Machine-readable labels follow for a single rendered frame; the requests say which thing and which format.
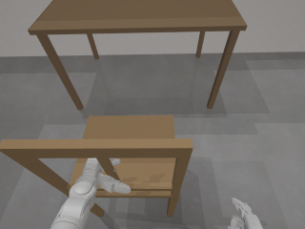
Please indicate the chair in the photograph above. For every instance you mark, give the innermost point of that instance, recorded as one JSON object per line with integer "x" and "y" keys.
{"x": 152, "y": 161}

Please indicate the table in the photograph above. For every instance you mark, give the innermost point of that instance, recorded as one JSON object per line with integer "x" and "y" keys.
{"x": 138, "y": 16}

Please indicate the robot right hand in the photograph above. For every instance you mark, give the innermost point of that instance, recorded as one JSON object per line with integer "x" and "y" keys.
{"x": 249, "y": 221}

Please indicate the left robot forearm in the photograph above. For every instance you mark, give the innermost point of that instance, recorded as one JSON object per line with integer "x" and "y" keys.
{"x": 75, "y": 212}

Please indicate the robot left hand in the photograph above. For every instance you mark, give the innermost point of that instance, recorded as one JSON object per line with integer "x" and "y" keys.
{"x": 93, "y": 168}

